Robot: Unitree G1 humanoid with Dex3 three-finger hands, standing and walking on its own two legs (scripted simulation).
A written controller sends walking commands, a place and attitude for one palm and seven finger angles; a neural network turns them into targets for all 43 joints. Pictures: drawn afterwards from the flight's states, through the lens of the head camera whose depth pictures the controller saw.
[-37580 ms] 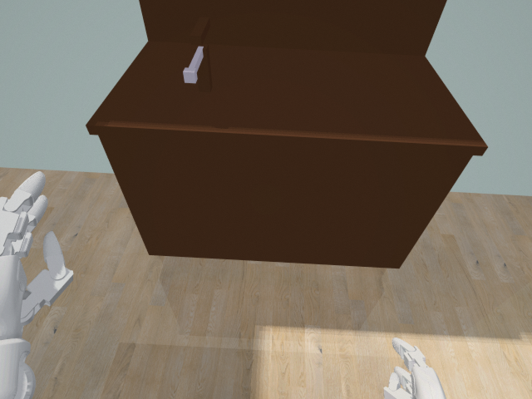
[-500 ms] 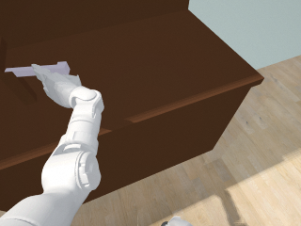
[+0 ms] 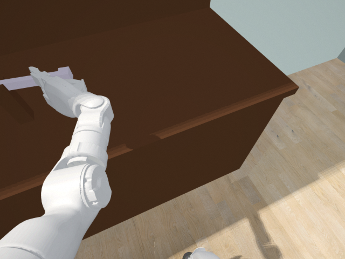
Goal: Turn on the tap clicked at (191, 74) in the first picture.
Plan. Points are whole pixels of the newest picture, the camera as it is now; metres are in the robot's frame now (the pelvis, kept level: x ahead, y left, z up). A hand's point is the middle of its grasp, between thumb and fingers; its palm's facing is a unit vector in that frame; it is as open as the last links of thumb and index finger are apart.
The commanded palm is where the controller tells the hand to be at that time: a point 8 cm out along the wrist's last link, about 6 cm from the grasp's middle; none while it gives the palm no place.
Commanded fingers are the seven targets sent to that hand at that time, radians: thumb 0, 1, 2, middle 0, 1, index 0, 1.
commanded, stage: lift the hand up off the lever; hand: left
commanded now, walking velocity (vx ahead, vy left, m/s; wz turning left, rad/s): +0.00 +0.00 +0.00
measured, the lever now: (65, 75) +0.53 +0.23 +0.12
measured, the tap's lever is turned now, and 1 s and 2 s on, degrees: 80 80 80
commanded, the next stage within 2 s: none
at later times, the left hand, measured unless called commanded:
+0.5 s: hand (75, 83) +0.48 +0.19 +0.14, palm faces +0.81 -0.58 -0.14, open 7.8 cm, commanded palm +0.42 +0.21 +0.15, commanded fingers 0.00 0.90 0.90 -0.15 -0.15 -0.15 -0.15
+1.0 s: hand (76, 78) +0.48 +0.18 +0.16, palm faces +0.81 -0.57 -0.15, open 7.8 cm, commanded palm +0.42 +0.20 +0.17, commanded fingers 0.00 0.90 0.90 -0.15 -0.15 -0.15 -0.15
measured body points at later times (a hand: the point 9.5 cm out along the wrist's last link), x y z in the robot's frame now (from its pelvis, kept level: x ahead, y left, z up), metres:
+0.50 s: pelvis +0.01 +0.01 +0.01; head +0.06 -0.01 +0.46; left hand +0.44 +0.21 +0.15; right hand +0.10 -0.24 -0.13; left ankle -0.03 +0.14 -0.71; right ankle +0.06 -0.08 -0.71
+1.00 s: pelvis +0.01 +0.00 +0.01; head +0.04 -0.02 +0.46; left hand +0.43 +0.20 +0.17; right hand +0.08 -0.25 -0.13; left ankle -0.03 +0.14 -0.71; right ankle +0.06 -0.08 -0.71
